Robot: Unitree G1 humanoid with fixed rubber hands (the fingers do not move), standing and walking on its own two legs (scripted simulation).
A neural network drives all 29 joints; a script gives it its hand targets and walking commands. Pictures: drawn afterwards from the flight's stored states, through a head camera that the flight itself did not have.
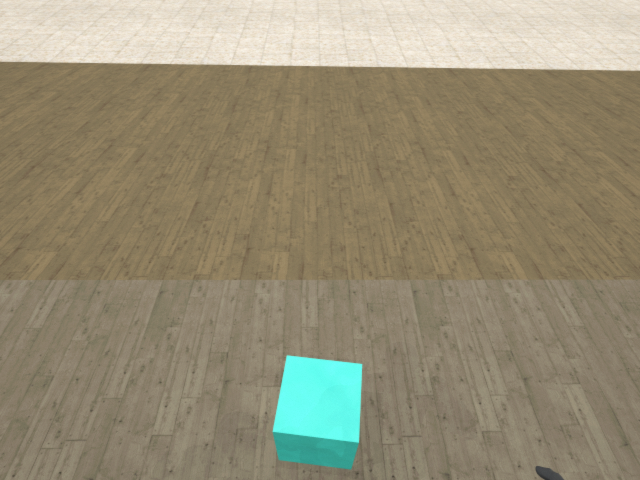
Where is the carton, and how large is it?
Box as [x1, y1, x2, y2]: [273, 355, 361, 469]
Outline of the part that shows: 287,355 273,427 273,435 278,458 282,460 350,469 358,443 361,364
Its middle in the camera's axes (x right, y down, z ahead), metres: -0.01 +0.50 +1.09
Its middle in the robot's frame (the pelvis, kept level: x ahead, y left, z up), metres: +0.44 -0.01 -0.66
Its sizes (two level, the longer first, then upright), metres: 0.210 0.200 0.250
